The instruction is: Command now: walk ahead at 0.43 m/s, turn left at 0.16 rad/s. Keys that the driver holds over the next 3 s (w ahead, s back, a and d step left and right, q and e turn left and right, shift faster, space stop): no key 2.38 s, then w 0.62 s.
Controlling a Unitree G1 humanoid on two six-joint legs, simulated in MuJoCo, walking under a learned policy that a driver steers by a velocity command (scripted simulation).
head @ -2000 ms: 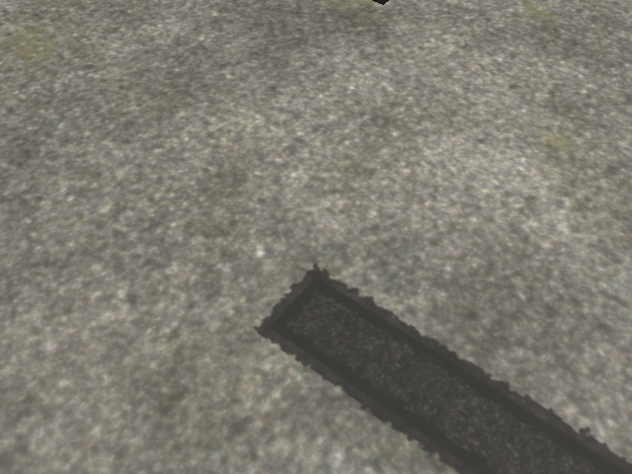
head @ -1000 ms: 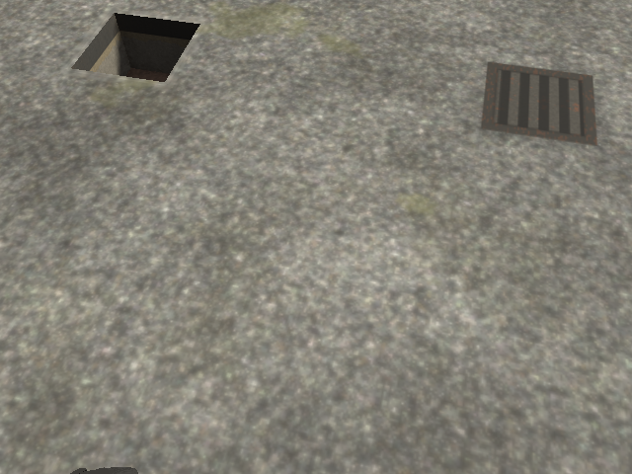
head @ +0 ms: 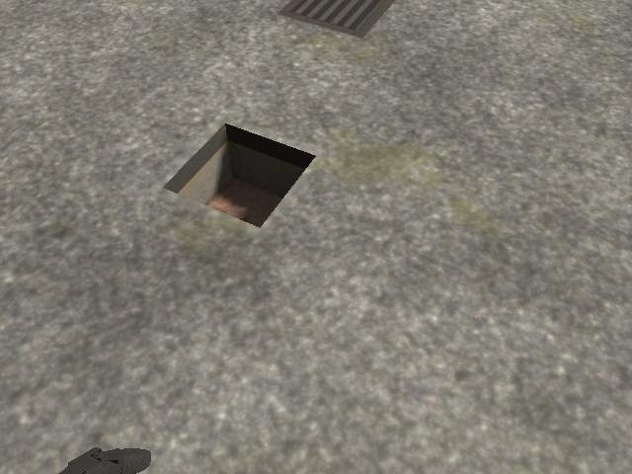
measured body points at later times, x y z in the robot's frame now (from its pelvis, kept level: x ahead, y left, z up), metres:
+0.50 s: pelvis +0.14 -0.01 +0.01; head +0.15 +0.00 +0.46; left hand +0.25 +0.24 -0.12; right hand +0.30 -0.27 -0.09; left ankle +0.18 +0.12 -0.73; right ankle +0.12 -0.12 -0.73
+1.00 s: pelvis +0.16 +0.00 +0.01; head +0.17 +0.00 +0.46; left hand +0.22 +0.27 -0.14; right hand +0.28 -0.25 -0.12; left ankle +0.18 +0.12 -0.73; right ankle +0.12 -0.12 -0.73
